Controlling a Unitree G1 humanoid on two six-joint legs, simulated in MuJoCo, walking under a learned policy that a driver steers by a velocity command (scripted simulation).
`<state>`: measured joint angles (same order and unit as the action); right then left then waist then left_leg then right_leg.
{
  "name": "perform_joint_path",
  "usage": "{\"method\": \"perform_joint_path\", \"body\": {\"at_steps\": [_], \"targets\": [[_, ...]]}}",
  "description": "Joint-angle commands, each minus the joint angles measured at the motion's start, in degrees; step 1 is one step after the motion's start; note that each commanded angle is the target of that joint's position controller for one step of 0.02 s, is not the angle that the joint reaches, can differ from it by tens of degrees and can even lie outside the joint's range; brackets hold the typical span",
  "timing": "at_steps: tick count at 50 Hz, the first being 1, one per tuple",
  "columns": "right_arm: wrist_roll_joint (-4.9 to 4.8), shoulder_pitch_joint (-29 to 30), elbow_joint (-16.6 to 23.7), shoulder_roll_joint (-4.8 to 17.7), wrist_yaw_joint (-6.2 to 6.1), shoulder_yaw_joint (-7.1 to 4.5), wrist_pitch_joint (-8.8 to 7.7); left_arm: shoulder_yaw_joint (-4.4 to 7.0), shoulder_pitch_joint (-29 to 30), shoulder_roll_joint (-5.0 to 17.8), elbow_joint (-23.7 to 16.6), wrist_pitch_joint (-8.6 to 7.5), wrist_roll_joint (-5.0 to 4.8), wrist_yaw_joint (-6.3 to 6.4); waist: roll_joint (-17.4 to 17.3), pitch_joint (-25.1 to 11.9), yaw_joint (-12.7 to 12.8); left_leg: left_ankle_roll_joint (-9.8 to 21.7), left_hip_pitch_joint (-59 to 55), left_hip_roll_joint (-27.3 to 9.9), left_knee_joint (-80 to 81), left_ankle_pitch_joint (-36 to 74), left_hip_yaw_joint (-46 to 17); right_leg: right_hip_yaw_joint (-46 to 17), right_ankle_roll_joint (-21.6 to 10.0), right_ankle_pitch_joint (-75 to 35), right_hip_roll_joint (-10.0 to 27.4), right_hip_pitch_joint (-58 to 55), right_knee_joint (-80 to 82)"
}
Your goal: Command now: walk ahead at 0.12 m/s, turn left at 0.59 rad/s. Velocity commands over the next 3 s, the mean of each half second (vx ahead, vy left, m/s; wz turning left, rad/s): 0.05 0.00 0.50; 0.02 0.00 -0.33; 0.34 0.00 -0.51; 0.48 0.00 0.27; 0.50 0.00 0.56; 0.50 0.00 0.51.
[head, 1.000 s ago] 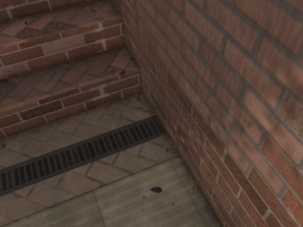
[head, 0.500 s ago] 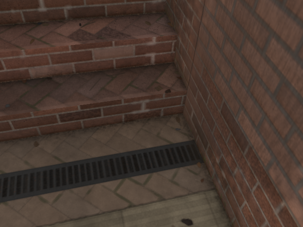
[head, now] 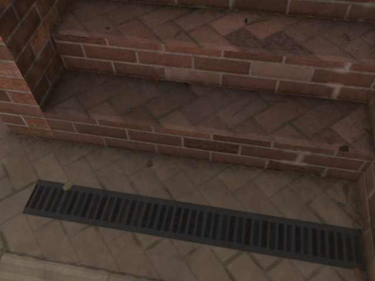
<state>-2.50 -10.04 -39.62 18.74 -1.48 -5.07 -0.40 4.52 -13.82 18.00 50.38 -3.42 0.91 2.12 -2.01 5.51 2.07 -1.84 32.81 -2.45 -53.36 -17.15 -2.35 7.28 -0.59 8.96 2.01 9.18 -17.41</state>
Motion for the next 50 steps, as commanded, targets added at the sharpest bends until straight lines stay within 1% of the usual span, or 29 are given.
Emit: {"method": "perform_joint_path", "body": {"at_steps": [1, 8, 9, 10, 11, 12, 13, 14, 15, 16, 17, 21, 24, 27, 29, 31, 33, 34, 35, 38, 40, 42, 43, 44, 45, 46, 47, 48, 50], "targets": [[-0.01, -2.59, 5.28, -0.04, 0.69, 0.38, 0.63, 2.93, 5.43, 10.52, -4.11, 0.22, -0.75, 0.63, 8.29, -7.31, -3.37, 0.47, -3.98, -2.14, 4.62, 6.86, 0.87, -4.15, -10.29, -32.04, 15.38, -2.99, 4.70], [0.54, -0.49, 8.26, 4.25, 2.55, -1.41, 2.56, 2.87, 7.59, 9.87, -5.00, 1.04, -3.91, -0.67, 8.20, -7.15, -4.12, 5.01, -14.33, -0.04, 20.64, 11.34, 5.68, 1.89, -4.50, -16.34, 13.61, -3.00, -6.95], [0.83, -4.61, 7.04, 6.19, 1.99, -2.49, 2.41, 2.54, 4.54, 8.26, -4.08, 1.23, -3.35, -1.00, 4.30, -9.29, -5.40, 6.98, -21.57, 2.08, 23.37, 14.23, 5.48, 3.68, -2.58, -15.42, 11.01, -0.64, -16.04], [1.19, -9.65, 6.00, 12.30, 1.13, -4.35, 1.97, 1.44, 1.76, 5.42, -5.11, 1.10, -1.01, -1.61, -9.06, -10.82, -5.78, 10.54, -32.25, -3.99, 26.90, 44.38, -5.75, 6.06, 1.60, 3.03, 4.76, 10.16, -32.69], [2.80, -8.29, 8.13, 17.60, 1.32, -4.65, 1.48, -0.05, -2.46, 2.33, -8.04, 0.98, 1.13, -2.24, -20.96, -20.21, -0.80, 23.19, -43.53, -18.22, 28.52, 45.47, -30.31, -0.69, 4.80, 33.85, -3.01, 26.45, -51.44], [2.68, -6.99, 9.72, 11.92, 2.41, -3.29, 0.30, 1.06, 1.65, 7.01, -7.13, 1.03, -0.53, -2.52, -9.19, -24.64, -4.80, 23.65, -41.29, -18.07, 32.51, 35.40, -31.96, -10.80, 3.87, 31.28, -1.47, 27.61, -57.54], [2.42, -4.56, 9.53, 10.34, 2.78, -2.53, -0.67, 1.30, 5.46, 7.65, -8.42, 1.21, -1.91, -2.36, -5.47, -19.69, -3.97, 20.92, -37.59, -16.30, 33.13, 30.15, -26.80, -11.10, 2.43, 26.45, -0.14, 29.82, -58.14], [1.43, -1.97, 9.16, 8.99, 2.57, -2.27, -0.93, 1.18, 5.61, 6.49, -7.71, 1.58, -1.56, -1.57, -1.57, -15.22, -2.41, 17.62, -32.96, -13.31, 33.29, 24.77, -22.15, -11.66, 1.87, 21.57, 1.84, 29.46, -54.76], [0.96, 0.21, 9.40, 7.68, 2.24, -1.82, -0.66, 1.30, 5.79, 6.73, -7.49, 2.14, -1.05, -0.77, -2.27, -12.73, -1.41, 16.10, -28.26, -11.80, 33.89, 24.28, -19.59, -12.25, 1.97, 18.24, 2.76, 27.29, -51.21], [1.92, 0.54, 9.12, 7.54, 1.81, -1.72, -0.35, 1.18, 5.92, 6.44, -7.45, 2.71, -0.49, -0.96, -3.26, -12.30, -0.71, 16.07, -24.33, -10.02, 34.31, 26.51, -16.96, -11.72, 2.44, 14.97, 1.95, 23.47, -50.64], [2.92, 1.07, 9.43, 7.80, 1.66, -1.67, -0.37, 1.49, 4.94, 6.92, -7.11, 3.14, -0.73, -0.67, -4.66, -12.39, -0.03, 16.31, -22.38, -8.95, 34.30, 29.19, -15.80, -11.48, 2.93, 13.56, 0.96, 21.27, -50.29], [3.01, 1.34, 8.71, 3.41, 0.55, 0.14, -1.14, 0.93, 2.86, 4.33, -5.37, 4.58, -0.79, 0.11, -4.19, -13.64, -0.11, 16.99, -23.17, -8.92, 34.68, 30.51, -11.60, -10.89, 5.41, 9.77, 0.75, 17.72, -42.99], [4.00, 2.08, 6.60, 0.67, 0.32, 1.46, -1.17, -0.28, 4.14, 2.06, -4.93, 4.71, -1.17, -0.54, -5.57, -12.06, -0.38, 15.20, -20.47, -7.24, 35.54, 21.47, -8.48, -10.96, 5.84, 8.10, 2.32, 10.62, -31.68], [4.48, 1.71, 4.92, 1.95, 0.87, 1.40, -1.28, -0.49, 4.91, 3.33, -4.32, 4.46, -1.42, -1.33, -6.00, -8.49, -1.75, 14.67, -18.17, -7.69, 36.68, 9.09, -9.22, -9.25, 5.39, 8.98, 1.21, 6.40, -25.28], [3.64, 3.24, 4.84, 3.36, 0.73, 1.08, -1.22, -0.33, 4.73, 4.55, -4.51, 4.12, -1.58, -1.46, -5.16, -6.21, -1.09, 14.30, -18.29, -8.58, 35.41, 6.16, -10.71, -8.47, 4.36, 9.56, 0.51, 6.47, -21.09], [2.10, 2.26, 3.83, 4.85, -0.02, 0.42, -0.74, -0.63, 2.49, 4.20, -4.31, 3.57, -0.96, -2.13, -3.16, -6.26, -0.22, 12.99, -20.20, -8.58, 32.93, 10.39, -10.53, -7.19, 2.18, 4.05, -0.16, 4.82, -14.11], [2.48, -1.05, 3.67, 4.39, -0.70, -0.05, -0.77, -0.07, 2.28, 8.04, -4.80, 3.27, -0.55, -2.41, 4.92, -7.13, -2.63, 8.67, -21.05, -3.56, 26.21, 12.39, -5.81, -13.17, -1.16, -16.29, 3.52, 3.82, -12.13], [3.24, -0.22, 4.44, 3.27, -1.05, -0.01, -0.59, 0.51, 2.11, 9.20, -4.54, 3.31, -1.40, -2.33, 11.07, -7.68, -3.22, 6.24, -21.01, 1.73, 22.11, 9.28, 0.49, -17.63, -4.17, -14.56, 5.44, 5.86, -9.58], [3.36, 3.27, 5.15, 2.09, -1.39, 0.21, -0.30, 0.66, 2.67, 8.94, -5.29, 3.19, -1.51, -2.29, 13.14, -6.01, -1.91, 4.36, -19.57, 5.07, 18.18, 5.76, 4.33, -22.57, -6.59, -10.03, 7.74, 7.84, -5.69], [2.59, 5.89, 6.15, -0.12, -1.75, 0.38, 0.26, 0.53, 3.93, 9.09, -7.09, 2.27, -0.60, -1.19, 15.98, -4.77, -1.46, 4.16, -13.05, 6.96, 12.03, -5.59, 1.93, -32.83, -11.37, -11.85, 13.10, 4.76, -1.84], [2.42, 4.43, 5.23, -0.10, -1.25, 0.19, -0.20, 0.67, 4.63, 9.31, -7.83, 1.81, -1.44, -0.88, 14.16, -6.49, -2.25, 4.51, -11.34, 5.35, 13.07, -10.62, -0.05, -32.43, -11.10, -19.32, 13.11, 0.19, -4.51], [2.18, 1.10, 2.71, 0.54, -0.79, -0.33, -0.69, 0.93, 6.24, 8.92, -8.35, 2.69, -3.66, -0.36, 11.42, -7.68, -3.65, 3.71, -17.93, 5.07, 27.27, 2.40, 0.57, -29.23, -6.97, -18.08, 8.92, 0.26, -8.02], [2.20, -0.57, 1.66, 1.95, -0.69, -0.98, -0.58, 0.77, 6.10, 8.18, -8.77, 3.20, -3.66, -0.04, 9.84, -9.16, -3.47, 3.68, -23.72, 2.94, 30.29, 10.20, -0.22, -27.26, -4.81, -13.43, 6.51, 2.90, -10.24], [2.71, -1.87, 1.67, 6.25, -0.92, -2.11, 0.00, 0.07, 4.93, 5.14, -9.62, 3.11, -2.50, -0.16, 1.76, -10.90, -1.88, 6.43, -29.97, -5.13, 32.01, 21.30, -7.66, -21.79, -1.69, -2.57, 1.21, 9.18, -18.61], [3.18, -1.78, 1.34, 9.21, -0.51, -2.80, 0.81, -0.47, 2.83, 3.85, -10.85, 2.89, -2.06, -0.43, -13.38, -9.50, -0.17, 13.96, -32.43, -14.26, 34.60, 31.21, -18.90, -13.01, 1.94, 18.98, -5.96, 19.54, -26.46], [3.97, -0.71, 3.07, 5.13, 0.08, -1.43, 0.68, 0.64, 1.59, 6.65, -9.60, 2.93, -1.32, -0.21, -10.97, -10.63, -1.54, 18.83, -33.18, -19.43, 35.28, 37.68, -23.00, -14.96, 4.03, 30.39, -4.12, 22.39, -40.53], [4.15, 1.27, 3.65, 3.26, 0.37, -0.58, 0.29, 1.71, 0.90, 8.50, -8.63, 3.38, -2.05, -0.26, -5.13, -9.34, -0.14, 18.85, -31.47, -18.56, 35.15, 36.79, -19.34, -16.65, 4.26, 28.51, -3.36, 23.41, -47.90], [3.53, 2.95, 3.81, 3.49, 0.34, -0.60, -0.15, 1.84, -0.12, 7.77, -7.72, 4.13, -2.27, -0.18, -1.63, -8.97, 1.07, 16.50, -31.40, -15.75, 36.22, 25.67, -14.83, -16.09, 4.36, 23.48, -1.68, 24.63, -49.60], [2.12, 1.04, 2.43, 3.40, -0.36, -0.45, -1.38, 1.51, 2.72, 6.31, -8.35, 4.83, -2.40, -0.44, -2.30, -6.04, -1.30, 14.39, -32.25, -13.22, 40.81, 7.53, -11.00, -15.94, 4.70, 13.70, 0.51, 28.44, -49.05]]}}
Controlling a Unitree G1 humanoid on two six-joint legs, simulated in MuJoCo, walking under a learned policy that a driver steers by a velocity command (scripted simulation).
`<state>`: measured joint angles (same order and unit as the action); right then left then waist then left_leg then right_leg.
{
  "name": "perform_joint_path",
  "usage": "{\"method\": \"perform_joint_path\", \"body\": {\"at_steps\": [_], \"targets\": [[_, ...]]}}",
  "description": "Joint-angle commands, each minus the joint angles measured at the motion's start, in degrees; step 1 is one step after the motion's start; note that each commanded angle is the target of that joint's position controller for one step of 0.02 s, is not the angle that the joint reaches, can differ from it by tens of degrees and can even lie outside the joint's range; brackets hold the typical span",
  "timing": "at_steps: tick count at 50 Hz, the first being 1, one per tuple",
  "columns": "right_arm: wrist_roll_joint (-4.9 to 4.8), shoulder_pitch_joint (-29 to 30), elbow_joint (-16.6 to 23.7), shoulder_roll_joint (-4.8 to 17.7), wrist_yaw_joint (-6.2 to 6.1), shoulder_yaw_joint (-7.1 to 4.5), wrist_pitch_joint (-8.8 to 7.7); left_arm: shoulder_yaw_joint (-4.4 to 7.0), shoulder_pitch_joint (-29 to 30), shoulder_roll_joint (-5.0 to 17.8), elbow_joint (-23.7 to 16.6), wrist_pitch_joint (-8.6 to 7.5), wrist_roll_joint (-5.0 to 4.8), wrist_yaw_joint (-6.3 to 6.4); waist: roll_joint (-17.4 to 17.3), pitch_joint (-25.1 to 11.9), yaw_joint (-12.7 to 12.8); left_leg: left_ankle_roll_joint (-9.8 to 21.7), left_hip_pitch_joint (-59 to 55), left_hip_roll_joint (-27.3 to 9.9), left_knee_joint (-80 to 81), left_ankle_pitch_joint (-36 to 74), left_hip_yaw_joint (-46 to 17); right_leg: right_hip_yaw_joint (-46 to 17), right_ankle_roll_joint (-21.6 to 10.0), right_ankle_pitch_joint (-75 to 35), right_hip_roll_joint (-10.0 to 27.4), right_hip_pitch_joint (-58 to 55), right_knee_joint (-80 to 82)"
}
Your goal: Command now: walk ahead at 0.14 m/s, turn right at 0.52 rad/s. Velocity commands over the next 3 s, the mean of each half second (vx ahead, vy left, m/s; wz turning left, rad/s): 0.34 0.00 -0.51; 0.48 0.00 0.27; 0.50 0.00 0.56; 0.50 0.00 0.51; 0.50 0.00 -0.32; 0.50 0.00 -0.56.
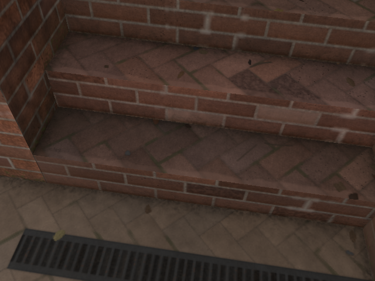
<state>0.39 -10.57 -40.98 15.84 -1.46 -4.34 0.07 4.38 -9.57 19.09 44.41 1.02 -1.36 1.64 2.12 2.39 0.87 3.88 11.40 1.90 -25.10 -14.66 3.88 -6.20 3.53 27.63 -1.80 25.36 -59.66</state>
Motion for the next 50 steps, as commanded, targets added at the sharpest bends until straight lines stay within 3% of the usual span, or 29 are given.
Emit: {"method": "perform_joint_path", "body": {"at_steps": [1, 4, 10, 16, 17, 19, 20, 21, 22, 23, 24, 25, 26, 27, 28, 29, 31, 34, 35, 38, 40, 41, 42, 43, 46, 47, 48, 49, 50], "targets": [[-0.69, 0.31, 3.30, 7.18, -0.86, -1.43, -2.26, 1.54, 0.38, 4.82, -3.32, 0.28, -0.49, -0.60, -7.26, -1.45, -1.14, 8.47, -11.09, -17.26, 15.06, -1.61, -16.68, -1.23, 0.89, -7.88, 4.48, 13.83, -6.13], [0.27, -3.36, 2.28, 7.42, -1.11, -1.43, -3.46, 1.56, 4.33, 4.35, -5.81, -0.55, -0.34, -1.48, -7.42, -0.82, -4.10, 7.98, -15.08, -17.30, 17.65, -4.70, -13.97, 0.92, 0.99, -10.99, 5.51, 17.08, -1.36], [-0.24, -5.76, 0.36, 9.97, -0.39, -2.42, -4.48, 0.78, 7.38, 1.95, -9.16, -1.84, -0.34, -2.77, -7.20, 0.93, -5.23, 7.81, -16.20, -19.49, 19.79, -1.46, -7.22, 2.87, 0.22, -15.18, 7.97, 18.10, 8.29], [-1.13, -8.02, -1.71, 11.45, 0.86, -3.35, -4.70, -0.11, 11.53, 0.59, -12.22, -2.34, -0.41, -4.51, -6.95, 2.93, -6.19, 6.51, -14.02, -19.83, 18.28, 3.45, 1.57, 7.22, -3.27, -15.96, 8.11, 13.01, 17.35], [-1.11, -7.50, -1.93, 12.46, 1.03, -3.51, -4.77, 0.14, 11.40, 1.45, -12.68, -2.20, -0.10, -4.70, -7.22, 2.94, -5.55, 5.26, -13.19, -19.12, 16.88, 4.52, 3.26, 7.98, -3.93, -15.12, 7.69, 10.60, 19.01], [-2.14, -6.90, -1.60, 14.20, 1.48, -3.89, -4.86, 0.24, 9.03, 1.94, -12.32, -2.26, -0.15, -5.07, -8.74, 2.63, -3.89, 4.34, -10.44, -19.12, 12.87, 8.09, 5.00, 11.11, -5.52, -12.00, 5.71, 3.59, 20.61], [-2.39, -5.17, -0.76, 15.48, 1.52, -4.13, -4.71, 0.98, 4.84, 3.19, -11.48, -2.42, -0.22, -5.14, -7.18, 0.03, -1.00, 3.33, -8.90, -18.49, 6.81, 17.33, 7.03, 12.79, -6.66, -14.19, 3.48, -2.33, 22.14], [-2.14, -6.32, -1.38, 13.61, 1.53, -3.47, -4.78, 2.41, -2.80, 5.18, -8.98, -2.55, 0.32, -4.68, -5.08, -4.31, 2.65, 1.85, -5.02, -15.99, -3.57, 26.32, 9.88, 14.02, -8.49, -13.97, -0.02, -14.50, 24.81], [-0.98, -7.52, -1.27, 10.42, 1.57, -2.01, -5.15, 4.40, -14.01, 8.86, -5.71, -2.49, 0.12, -3.65, -0.97, -9.47, 7.67, -0.82, 4.24, -13.04, -18.42, 22.32, 11.37, 10.83, -10.78, -14.27, -0.40, -30.11, 26.18], [1.75, -9.02, 1.28, 0.77, 1.85, 1.17, -5.74, 5.42, -18.88, 16.47, -3.79, -2.88, 0.51, -2.30, 16.08, -12.44, 4.17, -5.26, 25.11, -6.83, -42.64, -19.68, 8.83, -17.83, -16.70, -8.96, 15.79, -42.34, 31.67], [-1.79, -10.70, 1.06, 4.24, 2.09, 1.13, -7.44, 4.28, -17.98, 14.86, -6.21, -4.18, 0.94, -2.93, 10.49, -22.33, 5.05, -6.06, 33.36, -1.99, -53.59, -23.21, -6.67, -43.59, -25.14, 9.48, 25.61, -45.21, 44.37], [-4.40, -5.05, 2.02, 8.55, 1.96, -0.08, -8.20, 3.08, -16.80, 10.99, -5.12, -5.27, 0.96, -3.39, 4.53, -12.94, 6.68, -5.10, 40.65, -4.06, -56.85, -17.04, -9.19, -36.97, -22.98, 11.49, 24.04, -41.18, 48.03], [-3.94, -2.89, 2.94, 9.24, 1.85, -0.08, -8.55, 2.32, -14.04, 9.36, -4.17, -5.90, 1.33, -3.61, 4.86, -6.65, 4.79, -3.93, 41.41, -6.48, -54.77, -11.23, -7.57, -27.31, -20.63, 2.85, 23.02, -34.33, 47.00], [-1.91, -3.02, 2.01, 9.72, 1.35, -0.17, -8.28, 1.35, -8.00, 7.06, -4.76, -6.23, 1.70, -3.68, 0.74, -4.80, 1.91, -3.59, 36.15, -9.24, -50.35, -5.57, -7.76, -19.55, -18.38, -6.51, 20.85, -26.49, 46.14], [-1.30, -4.03, 1.36, 10.30, 1.11, -0.89, -7.58, 0.94, -4.80, 6.25, -4.91, -6.63, 2.95, -3.37, 0.25, -3.59, -0.87, -3.22, 30.35, -10.01, -46.80, -1.50, -10.67, -15.29, -16.30, -16.38, 19.99, -20.52, 47.05], [-1.42, -5.67, 0.54, 9.84, 1.26, -0.96, -6.63, 0.85, -3.67, 6.34, -4.63, -7.18, 3.61, -3.02, 0.94, -3.65, -2.36, -3.10, 27.14, -10.07, -45.15, 0.47, -11.97, -11.34, -15.11, -21.77, 19.23, -18.05, 48.35], [-1.59, -6.83, -0.13, 7.23, 1.43, -0.68, -5.35, 0.81, -4.65, 6.58, -3.10, -8.29, 3.36, -2.56, 1.16, -3.05, -2.93, -3.34, 27.36, -8.56, -42.61, 3.71, -13.21, -3.76, -14.34, -31.29, 18.24, -17.42, 50.12], [-1.08, -2.93, 1.18, 6.09, 1.92, -1.10, -5.45, 0.53, -6.49, 6.04, -1.97, -8.57, 2.92, -1.25, 1.93, -1.22, -2.05, -4.38, 31.34, -6.01, -35.69, 14.04, -12.60, 5.48, -11.43, -35.19, 15.08, -18.11, 51.56], [-1.30, -1.69, 1.78, 5.41, 2.19, -1.10, -5.57, 0.62, -6.81, 6.55, -1.79, -8.11, 3.31, -0.71, 3.55, -1.09, -1.93, -4.61, 31.89, -5.53, -33.12, 17.20, -11.16, 7.71, -10.67, -35.42, 14.03, -18.43, 51.84], [-1.64, 3.64, 3.25, 3.41, 3.30, -0.19, -6.31, 0.06, -8.05, 6.25, -1.69, -7.13, 3.13, 0.52, 3.88, 0.48, 0.01, -4.96, 30.49, -4.93, -21.96, 25.01, -6.88, 12.52, -9.02, -34.61, 12.31, -18.94, 52.23], [-1.64, 7.97, 4.33, 1.62, 4.31, 0.78, -6.09, -0.36, -10.14, 5.94, -0.81, -7.11, 3.01, 1.02, 3.95, 1.94, 1.77, -4.62, 28.76, -5.07, -17.22, 26.56, -4.11, 13.91, -9.43, -33.83, 13.49, -20.69, 52.31], [-1.84, 9.64, 5.14, 0.73, 4.44, 1.28, -5.87, -0.15, -10.38, 6.77, -0.69, -7.36, 2.26, 1.05, 3.16, 3.44, 2.26, -3.97, 29.18, -4.94, -15.05, 26.17, -3.54, 14.34, -9.36, -37.10, 14.63, -22.00, 51.82], [-2.03, 9.64, 5.76, 1.18, 4.62, 1.07, -5.57, -0.07, -10.53, 7.53, -0.30, -7.02, 1.99, 0.83, 2.85, 3.45, 2.32, -3.66, 29.61, -4.48, -13.99, 24.71, -2.70, 15.01, -9.33, -41.15, 15.23, -24.69, 50.45], [-1.46, 7.64, 5.26, 0.71, 4.60, 1.37, -4.79, -0.11, -11.99, 8.13, 0.27, -6.28, 2.01, 0.59, 4.52, 1.53, 2.01, -3.55, 27.86, -3.46, -17.83, 18.98, -0.37, 15.22, -10.58, -45.42, 16.76, -27.99, 47.90], [-1.01, 7.12, 7.77, 3.53, 5.08, 0.52, -4.24, 0.12, -9.61, 10.95, -0.55, -4.64, 1.63, 0.88, 5.02, -0.41, -0.83, -0.49, 21.63, 0.59, -16.50, 5.36, 3.40, 17.48, -10.00, -73.51, 17.55, -30.19, 37.03], [-0.86, 3.99, 7.69, 4.64, 5.16, 0.02, -3.99, 0.51, -8.71, 12.65, -0.73, -4.12, 1.57, 1.26, 6.51, -2.32, -3.22, 1.04, 17.36, 1.95, -15.11, 1.47, 3.93, 17.38, -9.85, -82.32, 18.33, -30.53, 31.06], [-0.93, -2.64, 6.41, 6.14, 5.10, -0.90, -3.67, 0.79, -6.69, 13.38, -1.58, -3.85, 1.38, 1.61, 6.57, -5.40, -7.44, 3.21, 8.17, 3.42, -11.58, 2.63, 3.97, 17.38, -9.20, -87.99, 17.88, -27.59, 21.97], [-0.82, -12.44, 3.59, 8.65, 4.27, -2.31, -3.45, 0.59, -5.30, 12.44, -2.34, -4.16, 0.97, 1.68, 4.39, -9.29, -12.57, 5.84, -5.55, 3.56, -2.75, 10.23, 1.21, 17.62, -7.22, -80.04, 15.03, -21.64, 9.76], [-1.81, -12.69, 2.31, 13.48, 3.22, -3.08, -3.42, -1.13, -8.46, 5.52, -3.89, -5.65, 3.33, 1.42, -9.52, -8.67, -8.45, 7.80, -19.18, -3.98, -3.75, 27.83, -11.65, 14.92, -4.82, -20.14, 8.52, -4.24, -6.42]]}}
Over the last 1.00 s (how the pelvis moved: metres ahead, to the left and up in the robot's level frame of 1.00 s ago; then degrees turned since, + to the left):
0.14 0.09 -0.01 -1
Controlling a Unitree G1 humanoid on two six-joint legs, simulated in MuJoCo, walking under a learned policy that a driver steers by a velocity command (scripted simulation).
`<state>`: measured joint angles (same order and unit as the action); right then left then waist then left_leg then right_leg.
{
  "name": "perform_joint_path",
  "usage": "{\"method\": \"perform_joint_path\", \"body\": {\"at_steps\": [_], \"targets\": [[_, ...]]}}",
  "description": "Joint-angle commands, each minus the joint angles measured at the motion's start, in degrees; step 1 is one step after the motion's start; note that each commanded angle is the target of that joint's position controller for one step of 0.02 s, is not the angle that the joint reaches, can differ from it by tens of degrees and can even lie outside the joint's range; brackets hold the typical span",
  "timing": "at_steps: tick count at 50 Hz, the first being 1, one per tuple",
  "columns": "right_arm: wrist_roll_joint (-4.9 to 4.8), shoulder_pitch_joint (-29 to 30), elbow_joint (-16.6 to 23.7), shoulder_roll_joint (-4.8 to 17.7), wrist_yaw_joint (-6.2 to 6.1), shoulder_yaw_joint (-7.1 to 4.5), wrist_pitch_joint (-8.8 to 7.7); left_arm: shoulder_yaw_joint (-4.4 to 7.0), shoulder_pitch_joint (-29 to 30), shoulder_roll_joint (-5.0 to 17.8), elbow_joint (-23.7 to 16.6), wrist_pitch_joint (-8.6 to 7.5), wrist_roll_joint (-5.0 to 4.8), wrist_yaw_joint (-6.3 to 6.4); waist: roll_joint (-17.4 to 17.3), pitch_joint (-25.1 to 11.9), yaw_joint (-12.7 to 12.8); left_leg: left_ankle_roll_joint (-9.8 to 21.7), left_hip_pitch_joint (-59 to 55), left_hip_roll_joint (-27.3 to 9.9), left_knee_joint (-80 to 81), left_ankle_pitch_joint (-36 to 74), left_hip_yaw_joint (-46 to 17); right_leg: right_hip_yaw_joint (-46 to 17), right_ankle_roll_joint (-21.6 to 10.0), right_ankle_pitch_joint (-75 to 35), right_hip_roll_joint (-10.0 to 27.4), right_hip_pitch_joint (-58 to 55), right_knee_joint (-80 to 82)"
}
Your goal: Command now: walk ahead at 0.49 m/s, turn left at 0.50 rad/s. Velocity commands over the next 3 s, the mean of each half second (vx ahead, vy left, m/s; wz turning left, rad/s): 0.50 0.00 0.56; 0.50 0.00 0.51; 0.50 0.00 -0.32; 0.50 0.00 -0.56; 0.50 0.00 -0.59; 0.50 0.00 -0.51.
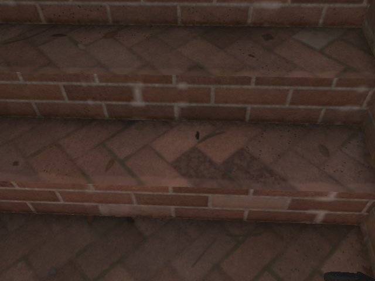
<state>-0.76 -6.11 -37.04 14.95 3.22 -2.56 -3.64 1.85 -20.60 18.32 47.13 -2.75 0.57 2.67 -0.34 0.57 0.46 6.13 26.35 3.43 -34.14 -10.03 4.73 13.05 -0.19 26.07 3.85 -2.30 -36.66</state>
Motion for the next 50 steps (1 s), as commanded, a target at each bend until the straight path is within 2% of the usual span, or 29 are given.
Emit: {"method": "perform_joint_path", "body": {"at_steps": [1, 2, 3, 4, 9, 11, 14, 17, 19, 20, 21, 22, 23, 25, 26, 28, 34, 38, 39, 40, 41, 42, 43, 44, 45, 46, 48, 49, 50], "targets": [[1.50, -16.38, 1.15, 19.31, -2.10, -5.61, -0.17, -0.90, -3.67, 1.57, -9.22, -4.64, 0.51, -0.72, -20.26, -18.47, -2.32, 21.76, -52.36, -20.41, 5.35, 30.45, -43.52, -12.54, 1.77, 12.75, -7.49, 45.57, -51.74], [1.25, -17.60, 1.73, 12.20, -2.30, -4.46, -0.78, 0.53, 4.07, 7.54, -9.01, -6.68, -0.90, -1.52, -6.31, -20.74, -7.75, 20.68, -49.45, -20.01, 12.22, 27.71, -43.74, -21.64, 0.81, 6.51, -4.29, 49.17, -52.92], [1.18, -14.78, 1.89, 10.70, -2.65, -4.07, -1.17, 0.84, 9.15, 8.71, -12.07, -7.08, -1.59, -1.49, -1.80, -14.25, -6.30, 17.23, -43.45, -18.63, 13.94, 27.67, -36.05, -20.99, 0.43, 0.64, -1.97, 50.30, -47.62], [-0.13, -10.32, 1.78, 10.02, -2.94, -3.80, -1.39, 0.71, 9.12, 7.83, -11.61, -6.68, -0.37, -0.69, 4.72, -9.57, -3.05, 14.20, -34.12, -16.56, 16.51, 27.26, -31.03, -20.03, 1.28, -2.44, 0.54, 47.08, -41.97], [-0.12, -5.62, 1.89, 9.36, -3.67, -3.17, -0.53, -0.62, 6.03, 1.68, -11.56, -1.90, 1.04, -0.74, 0.50, -4.81, 2.38, 10.25, -13.77, -9.79, 15.87, 48.38, -16.07, -12.48, 5.83, -5.13, -1.37, 35.51, -31.69], [-0.16, -4.55, 1.85, 9.92, -4.79, -2.93, 1.16, -1.95, 6.28, -2.10, -11.95, -0.82, 1.88, -1.32, -5.48, -5.32, 2.91, 9.08, -7.61, -7.41, 15.86, 47.09, -13.00, -8.66, 6.72, -6.73, -3.90, 30.35, -32.35], [-1.14, -2.06, 4.11, 8.82, -5.68, -2.23, 2.56, -1.36, 3.64, -0.14, -12.91, 0.72, 1.56, -1.10, -10.15, -8.35, 5.11, 5.74, -10.37, -9.04, 12.77, 40.49, -17.83, -10.14, 5.26, -3.66, -3.13, 30.24, -34.46], [-0.88, 1.62, 7.33, 9.06, -6.11, -1.97, 3.17, 0.67, 3.81, 3.66, -14.91, -0.27, 2.30, 0.00, -7.24, -10.45, 7.69, 0.52, -19.64, -6.31, -0.41, 62.18, -19.78, -10.30, 2.65, -10.62, -4.04, 22.07, -8.07], [-1.02, 8.93, 10.76, 4.84, -6.21, -0.62, 2.56, 1.72, -9.05, 2.41, -7.19, -1.06, 1.11, -0.54, -6.51, -8.23, 11.63, -3.31, -20.81, -3.71, -17.32, 51.05, -18.20, -8.56, 1.15, -38.99, -4.06, 9.92, 24.42], [0.52, 8.18, 12.99, 0.25, -5.29, 0.88, 1.21, 1.89, -12.66, 2.75, -2.80, -2.08, 1.34, -1.61, 8.38, -2.65, 10.16, -7.05, -0.31, 3.88, -37.56, 1.99, -13.30, -15.67, 0.11, -67.39, 3.38, -3.74, 22.74], [0.10, -2.02, 11.67, -2.74, -4.69, 1.86, -0.67, 0.44, -7.63, 0.37, -4.14, -2.44, 3.82, -2.29, 13.69, -3.23, 1.49, -8.10, 19.58, 6.60, -58.60, -26.01, -15.70, -28.48, -5.60, -104.67, 16.30, -12.70, 6.80], [-1.36, -12.25, 8.66, 1.43, -3.95, 0.18, -1.12, 1.67, -5.64, 2.12, -6.75, -1.83, 6.39, -1.67, 9.17, -8.58, -1.07, -10.07, 24.76, 6.41, -74.03, -24.15, -19.66, -31.42, -12.65, -107.31, 23.96, -10.21, 4.48], [-2.26, -10.63, 8.99, 4.23, -4.06, -0.53, -0.36, 2.60, -2.45, 2.88, -8.26, -0.61, 6.44, -1.33, 5.60, -9.36, -0.59, -11.22, 28.53, 4.00, -82.80, -23.54, -16.37, -29.63, -15.90, -85.48, 23.18, -8.96, 6.55], [-3.39, -1.15, 13.00, 3.27, -4.11, 0.48, 1.65, 2.26, -0.02, 1.27, -7.62, 1.02, 2.42, 0.03, 5.05, -1.99, -0.79, -10.97, 38.82, -2.80, -90.57, -22.57, -14.61, -28.25, -15.02, -40.40, 21.00, -1.63, 15.80], [-3.27, 3.21, 14.29, 1.83, -3.25, 1.30, 2.65, 1.61, -1.38, -0.52, -6.51, 1.62, 1.22, 0.75, 3.41, 3.30, 0.51, -10.92, 41.71, -3.35, -92.29, -20.84, -13.78, -24.78, -13.59, -32.48, 18.89, 2.79, 18.89], [-2.51, 10.25, 15.98, -2.26, -2.31, 2.61, 3.70, 0.66, -6.44, -4.28, -3.72, 1.73, 0.88, 1.96, 4.44, 6.68, 3.01, -11.02, 45.91, -2.84, -95.58, -18.66, -9.67, -17.32, -11.15, -35.30, 15.21, 5.41, 20.29], [-2.15, 17.27, 18.74, -5.76, -2.84, 3.86, 3.98, 1.78, -11.88, -0.98, -1.13, 2.59, 0.89, 4.23, 6.82, 3.70, 5.04, -12.07, 54.86, -6.18, -89.19, -15.09, -5.46, -10.40, -7.75, -36.87, 14.71, -4.30, 22.18], [-1.71, 31.14, 27.08, -9.25, 0.52, 6.13, 2.24, 2.43, -15.54, -0.51, 2.49, 3.92, -0.20, 4.93, 6.12, -0.40, 5.57, -11.05, 40.47, -12.08, -53.25, -10.12, 0.98, -4.80, -4.91, -40.04, 12.14, -3.08, 28.33], [-2.65, 29.66, 26.20, -8.13, 1.03, 6.40, 2.40, 3.01, -10.34, 3.76, 1.29, 4.24, 0.24, 4.76, 7.39, -1.33, 2.92, -9.85, 21.12, -7.59, -38.61, -13.37, 9.40, -2.52, -6.75, -65.20, 10.86, 6.12, 30.83], [-3.51, 26.82, 24.91, -6.44, 0.50, 4.91, 3.38, 3.59, -14.65, 9.23, 4.21, 3.35, 0.54, 4.12, 14.30, -6.35, 1.65, -5.91, 8.28, -0.03, -41.94, -28.44, 15.22, -3.59, -9.80, -102.40, 14.35, 5.92, 27.38], [-4.41, 16.91, 23.11, -1.51, -0.17, 2.77, 4.28, 3.26, -13.74, 10.94, 5.32, 2.15, 0.94, 3.29, 19.05, -11.53, -4.10, -1.93, 2.71, 1.76, -40.10, -29.84, 12.99, -3.19, -11.41, -127.84, 17.06, -0.58, 19.40], [-2.31, 3.01, 17.78, 5.40, -1.02, -0.02, 4.02, 2.44, -10.40, 10.50, 3.39, 0.49, 1.03, 2.23, 18.78, -21.35, -10.87, 6.15, -9.75, 5.13, -40.57, -22.62, 3.20, -3.26, -11.06, -150.28, 14.08, 3.73, 4.55], [-0.78, -7.21, 13.81, 7.86, -2.52, -1.59, 4.76, 2.98, -7.65, 13.38, 0.34, -1.85, 0.04, 0.32, 15.91, -25.85, -15.09, 11.32, -27.28, 2.16, -31.31, -26.57, -12.21, -7.46, -9.15, -144.89, 11.86, 18.50, -12.37], [-0.83, -17.15, 8.90, 13.87, -4.42, -3.91, 5.85, 2.65, -3.59, 10.52, -1.99, -4.86, -1.62, -2.66, -3.53, -28.45, -16.54, 18.00, -39.30, -10.03, 0.20, -30.27, -46.64, -13.04, -6.15, -69.29, -0.54, 34.06, -36.56], [1.93, -19.56, 2.29, 11.35, -5.85, -2.43, 5.19, 2.68, -3.25, 6.64, 3.13, -6.43, -1.97, -5.44, -14.49, -35.14, -13.49, 18.56, -36.09, -20.37, 21.00, -41.46, -71.26, -22.52, -5.82, -20.40, -9.24, 37.96, -68.01], [2.98, -16.85, -0.50, 5.17, -5.17, 0.52, 3.29, 2.35, 0.71, 0.79, -0.14, -6.81, -3.21, -6.46, -11.08, -24.57, -10.77, 12.65, -25.50, -21.54, 21.40, -37.37, -66.84, -30.03, -6.85, -17.43, -8.12, 47.06, -84.00], [1.29, -15.32, -10.67, -2.50, -1.42, 3.06, 0.56, -3.20, 16.85, -12.46, -12.61, -5.32, -3.29, -4.22, -5.02, 1.30, -4.50, 6.54, -5.03, -17.03, 12.29, -21.15, -41.86, -23.89, -8.90, -12.14, -5.71, 62.60, -96.85], [2.50, -16.59, -15.05, -6.61, -0.15, 3.40, -0.05, -5.45, 19.12, -16.31, -15.63, -5.04, -2.71, -3.81, -5.90, 1.94, -3.66, 5.80, -5.65, -14.62, 10.32, -12.25, -35.74, -25.22, -11.00, -11.61, -5.66, 65.61, -100.31], [3.54, -13.82, -15.29, -10.62, -0.26, 4.32, -0.48, -6.41, 14.25, -17.07, -16.08, -4.75, -3.87, -4.90, -5.41, 1.81, 0.71, 5.77, -5.79, -14.73, 8.62, -2.78, -29.01, -27.69, -11.99, -9.27, -6.15, 67.90, -101.86]]}}
Over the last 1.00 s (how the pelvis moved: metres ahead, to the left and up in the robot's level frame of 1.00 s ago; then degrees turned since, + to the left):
0.40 -0.16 -0.03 -5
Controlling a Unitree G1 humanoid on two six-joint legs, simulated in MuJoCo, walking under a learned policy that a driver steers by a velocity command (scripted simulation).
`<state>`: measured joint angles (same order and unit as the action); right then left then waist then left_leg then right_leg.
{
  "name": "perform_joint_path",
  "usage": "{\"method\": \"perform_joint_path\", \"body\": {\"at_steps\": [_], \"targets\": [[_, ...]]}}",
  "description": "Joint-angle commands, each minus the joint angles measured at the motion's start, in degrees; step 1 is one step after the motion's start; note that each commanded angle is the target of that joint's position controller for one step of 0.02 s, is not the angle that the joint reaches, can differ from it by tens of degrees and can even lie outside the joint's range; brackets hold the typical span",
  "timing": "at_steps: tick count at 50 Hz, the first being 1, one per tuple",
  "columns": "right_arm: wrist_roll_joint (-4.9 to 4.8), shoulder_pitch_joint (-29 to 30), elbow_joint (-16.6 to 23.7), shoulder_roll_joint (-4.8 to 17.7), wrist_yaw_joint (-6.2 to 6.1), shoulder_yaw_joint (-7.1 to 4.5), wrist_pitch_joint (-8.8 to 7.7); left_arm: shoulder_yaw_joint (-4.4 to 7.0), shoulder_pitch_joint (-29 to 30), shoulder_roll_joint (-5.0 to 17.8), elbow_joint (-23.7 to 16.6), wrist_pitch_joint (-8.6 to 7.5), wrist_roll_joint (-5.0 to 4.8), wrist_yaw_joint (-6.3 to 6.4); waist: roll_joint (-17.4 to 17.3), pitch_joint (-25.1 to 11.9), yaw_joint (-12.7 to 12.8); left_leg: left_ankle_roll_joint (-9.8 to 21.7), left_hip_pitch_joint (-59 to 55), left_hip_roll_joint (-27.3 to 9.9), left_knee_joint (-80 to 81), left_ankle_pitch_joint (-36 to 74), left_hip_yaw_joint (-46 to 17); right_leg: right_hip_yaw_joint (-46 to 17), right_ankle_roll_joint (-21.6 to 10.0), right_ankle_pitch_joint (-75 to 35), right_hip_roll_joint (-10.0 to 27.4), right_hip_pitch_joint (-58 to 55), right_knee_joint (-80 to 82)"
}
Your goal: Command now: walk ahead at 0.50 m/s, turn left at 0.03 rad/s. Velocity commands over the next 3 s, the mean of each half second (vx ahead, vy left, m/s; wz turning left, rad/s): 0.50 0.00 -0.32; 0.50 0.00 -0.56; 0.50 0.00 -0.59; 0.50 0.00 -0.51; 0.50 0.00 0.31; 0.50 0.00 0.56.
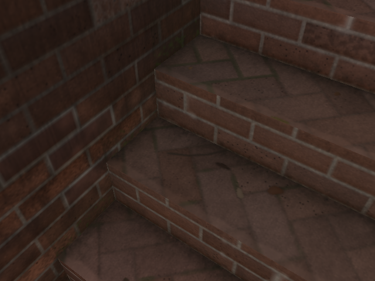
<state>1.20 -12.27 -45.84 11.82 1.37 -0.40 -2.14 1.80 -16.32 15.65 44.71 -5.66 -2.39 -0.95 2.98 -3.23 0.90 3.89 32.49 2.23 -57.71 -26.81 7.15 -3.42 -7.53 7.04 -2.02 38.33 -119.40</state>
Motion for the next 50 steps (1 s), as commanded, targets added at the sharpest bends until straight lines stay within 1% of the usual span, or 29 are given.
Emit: {"method": "perform_joint_path", "body": {"at_steps": [1, 4, 7, 9, 11, 12, 13, 14, 15, 16, 17, 18, 20, 22, 26, 28, 31, 34, 35, 37, 39, 40, 41, 42, 43, 44, 46, 48, 50], "targets": [[1.59, -4.56, -7.13, -9.47, 1.62, 2.81, -1.97, -6.39, 5.08, -12.93, -11.96, -0.93, -1.99, -2.06, -8.24, 5.77, 4.12, 7.95, -11.07, -14.22, 34.59, 15.50, -27.05, -11.59, -4.57, 13.57, -0.65, 29.13, -18.13], [2.72, -2.44, -8.42, -7.27, 0.47, 3.93, -0.40, -6.56, 2.93, -10.17, -10.05, 1.57, -1.55, -1.51, -4.25, 6.97, 6.69, 5.86, -8.74, -15.45, 41.71, 22.02, -13.68, -5.95, -1.24, 11.90, -2.77, 34.69, -24.83], [1.25, 0.26, -9.03, -1.46, 0.38, 3.86, -0.20, -8.19, 15.22, -10.42, -17.32, 1.90, -0.07, -0.26, -0.98, 9.66, 6.89, 0.52, -2.36, -11.01, 47.62, 26.16, -1.38, -1.71, 0.15, 3.51, 0.84, 33.86, -4.14], [-1.39, -7.27, -11.32, 2.09, -1.90, 3.11, -1.46, -8.91, 25.65, -9.23, -20.65, 2.30, 2.23, -0.25, -2.68, 3.81, 2.07, 3.10, 1.23, -11.04, 58.63, 35.54, 1.21, 9.95, 1.61, -1.41, 1.86, 15.72, 18.54], [-2.04, -15.75, -13.62, 8.82, -2.48, 1.99, -1.79, -7.39, 24.05, -7.20, -18.18, 1.36, 3.00, -1.46, -7.71, -9.36, 2.48, 7.35, -8.42, -12.81, 53.15, 86.97, 4.16, 17.67, 0.24, 6.50, -2.51, -9.79, 30.77], [-0.30, -15.42, -13.47, 13.26, -2.66, 0.52, -0.41, -6.44, 18.56, -6.77, -14.42, 2.07, 3.69, -1.17, -11.99, -14.58, 4.60, 8.34, -21.95, -14.98, 44.39, 118.19, 5.96, 16.51, -0.11, 13.93, -4.89, -7.97, 29.60], [0.11, -12.92, -11.59, 18.54, -3.08, -1.51, 0.33, -5.47, 11.54, -4.21, -11.90, 2.68, 3.86, -2.00, -17.07, -15.02, 6.76, 8.67, -35.03, -18.23, 37.78, 127.74, 3.10, 14.87, -0.01, 24.26, -4.99, -4.45, 39.49], [-0.60, -10.22, -9.46, 17.39, -3.03, -1.63, 0.43, -4.06, 9.13, -1.03, -9.81, 2.82, 2.91, -2.81, -16.92, -13.19, 6.91, 8.88, -41.70, -19.58, 29.52, 129.07, 1.91, 11.50, -1.21, 25.64, -6.44, -3.96, 53.46], [0.84, -9.29, -7.18, 13.28, -2.75, -1.34, -0.43, -2.22, 6.17, 2.58, -6.58, 3.34, 3.64, -3.57, -11.75, -13.51, 6.28, 8.57, -38.90, -17.83, 21.15, 117.58, 0.23, 2.92, -2.83, 19.27, -6.06, -10.83, 63.41], [1.98, -7.90, -4.47, 7.73, -1.28, -0.85, -1.95, 0.64, -1.43, 9.47, -3.04, 4.64, 4.69, -2.91, 6.06, -14.33, 6.56, 5.43, -14.68, -9.31, 1.23, 87.05, -0.96, -23.78, -10.76, 14.86, 3.72, -26.19, 74.96], [0.92, 2.63, -1.38, 3.70, 0.92, -0.22, -3.39, 1.56, -5.05, 11.78, -1.08, 5.85, 6.33, -0.64, 15.82, -12.86, 8.49, 0.84, 4.57, 3.33, -27.29, 27.79, -8.11, -50.62, -16.45, 25.55, 11.14, -30.68, 100.36], [-0.69, 2.33, 0.55, 0.52, 2.99, -0.17, -4.85, -0.16, -5.15, 6.91, 0.94, 4.93, 6.88, 0.27, 8.60, -7.36, 4.20, 1.32, 15.46, 2.01, -42.60, 22.69, -18.37, -53.77, -13.30, 36.15, 13.24, -26.36, 102.44], [1.30, 6.96, 5.47, -4.28, 4.27, 2.21, -5.54, -2.96, -4.83, -3.16, 4.54, 3.71, 4.29, -0.33, -2.88, 7.47, -1.14, 2.04, 27.68, 0.34, -52.28, 23.60, -14.71, -40.09, -9.12, 34.22, 9.69, -12.40, 94.43], [2.01, -1.43, 4.48, -6.91, 4.05, 3.85, -4.89, -4.02, -2.05, -7.69, 6.85, 3.63, 3.75, -0.88, -2.24, 7.36, -6.91, 1.94, 31.11, -1.70, -57.83, 22.88, -12.32, -26.48, -4.44, 23.68, 5.11, -9.65, 93.19], [1.55, 0.75, 9.19, -4.20, 2.40, 5.29, -4.48, -3.22, 0.78, -3.84, 6.24, 3.74, 3.60, -1.64, -4.71, 6.87, -7.43, 0.17, 34.93, -4.99, -52.49, 27.45, -8.03, -16.76, -1.92, 13.63, 3.90, -5.09, 97.98], [1.73, 6.04, 9.72, -2.47, 1.16, 4.84, -4.12, -3.04, -3.38, -3.11, 6.82, 3.05, 4.06, -0.76, -2.57, 3.66, -3.18, -2.78, 32.28, -4.97, -48.05, 33.79, -3.98, -18.93, -4.56, 11.92, 4.78, -4.32, 99.80], [0.65, 9.29, 10.46, -6.03, 0.06, 6.03, -4.74, -2.54, -13.25, -0.72, 9.40, 3.64, 5.11, -0.19, 3.89, 2.34, 2.15, -4.60, 52.68, -5.50, -60.55, 25.15, -5.76, -28.00, -8.41, 9.73, 9.36, -27.12, 98.09], [0.35, 27.51, 17.21, -6.44, -0.06, 7.29, -6.17, -1.74, -23.82, -1.44, 11.88, 4.95, 2.66, 0.73, 4.59, 5.25, 9.47, -5.20, 61.69, -7.22, -46.79, 17.39, -4.73, -31.72, -8.54, 6.84, 12.67, -40.30, 104.25], [0.05, 28.13, 18.17, -6.44, -0.15, 7.37, -6.30, -1.77, -24.30, -2.52, 12.07, 4.95, 3.06, 1.51, 5.03, 5.73, 9.01, -5.46, 61.39, -7.94, -46.08, 17.98, -4.17, -31.12, -8.49, 7.27, 13.56, -40.65, 106.21], [1.56, 34.87, 23.92, -6.73, -0.53, 8.70, -5.32, -0.17, -16.03, 0.19, 11.20, 4.93, -0.63, 3.60, 8.71, 8.24, 4.89, -3.68, 21.64, -7.61, -14.55, 8.31, 3.15, -21.78, -7.37, -8.20, 11.55, -14.44, 122.36], [-1.07, 10.29, 18.55, 3.88, -3.08, 1.82, -4.64, 0.87, -17.48, 7.44, 13.90, 1.89, 1.42, 2.66, 22.14, -8.40, -8.41, -1.35, -14.84, 1.33, -12.63, -2.60, 5.80, -14.21, -5.95, -77.64, 10.27, -19.95, 104.65], [-0.23, -7.89, 12.95, 12.01, -3.63, -1.88, -4.50, 2.53, -9.76, 11.80, 12.26, 0.33, 0.86, 2.65, 20.12, -16.05, -18.13, 3.12, -24.00, -3.45, -5.75, -7.22, -11.81, -15.46, -3.08, -92.60, 10.35, -23.29, 85.93], [3.34, -20.71, 7.21, 18.61, -3.67, -4.18, -3.56, 2.29, -6.11, 6.44, 7.76, -1.84, 0.01, 1.31, -7.29, -29.01, -17.50, 9.84, -41.02, -17.02, 14.19, -20.13, -42.45, -14.04, -2.30, -73.39, 3.56, -11.22, 64.29], [3.99, -23.78, 4.11, 19.34, -4.77, -4.18, -1.80, 1.44, -5.77, 1.44, 6.13, -3.23, 2.04, -0.63, -27.91, -34.49, -14.76, 15.31, -47.05, -27.93, 40.47, -30.93, -75.41, -18.29, -0.05, -10.76, -5.17, -1.12, 38.75], [1.96, -19.36, 0.99, 14.82, -5.76, -3.50, 0.05, 1.80, 2.08, 1.28, 2.84, -2.96, 2.26, -2.89, -22.27, -24.30, -13.04, 13.17, -36.65, -27.83, 46.00, -37.78, -79.31, -17.77, 2.11, -7.42, -4.81, 6.68, 15.66], [-0.54, -13.64, -2.88, 10.65, -6.22, -3.06, 1.07, 1.16, 8.70, -1.15, -1.85, -1.60, 1.38, -2.89, -16.53, -10.72, -8.79, 10.29, -26.11, -26.97, 43.74, -38.95, -65.85, -11.92, 3.37, -3.65, -2.45, 12.46, 8.22], [1.68, -3.52, -6.72, -1.70, -5.17, 0.01, 0.71, -1.25, 7.70, -7.83, -4.59, 1.51, 2.32, -2.93, -2.26, 2.85, 0.95, 4.98, -6.11, -25.04, 33.40, -19.89, -41.17, -7.26, 1.07, -7.63, -1.20, 15.24, -4.62], [1.28, -0.80, -9.38, -4.73, -2.93, 1.03, -0.31, -2.57, -0.08, -11.39, -3.29, 3.77, 0.85, -0.91, -1.79, 8.84, 5.37, 1.08, -0.25, -21.89, 33.51, -6.26, -22.26, -5.97, -0.63, -4.62, -0.28, 20.55, -8.66], [1.16, -2.97, -11.00, -2.44, -2.00, 0.39, -0.71, -3.91, 0.88, -13.71, -4.36, 5.17, 1.33, 0.77, -3.10, 9.27, 5.98, -1.53, -4.83, -19.32, 35.34, 3.44, -9.74, -5.55, -0.93, -6.69, 1.09, 27.86, -2.82]]}}
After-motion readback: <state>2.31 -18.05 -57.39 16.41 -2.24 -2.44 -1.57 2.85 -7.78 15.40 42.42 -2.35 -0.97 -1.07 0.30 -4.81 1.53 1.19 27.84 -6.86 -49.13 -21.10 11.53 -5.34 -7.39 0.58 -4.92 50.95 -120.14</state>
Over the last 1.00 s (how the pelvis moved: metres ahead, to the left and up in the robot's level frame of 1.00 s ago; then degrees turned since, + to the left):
0.41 0.14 0.14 31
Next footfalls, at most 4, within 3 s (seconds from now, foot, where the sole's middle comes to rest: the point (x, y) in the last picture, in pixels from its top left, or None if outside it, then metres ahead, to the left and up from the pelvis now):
0.28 right None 0.28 -0.12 -0.52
0.80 left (199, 173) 0.69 0.01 -0.33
1.34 right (328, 107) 0.77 -0.33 -0.14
1.82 left None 1.02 -0.40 0.05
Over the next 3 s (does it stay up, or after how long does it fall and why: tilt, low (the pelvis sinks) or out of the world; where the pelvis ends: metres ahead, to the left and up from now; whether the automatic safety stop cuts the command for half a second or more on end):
stays up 1.06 -0.80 1.02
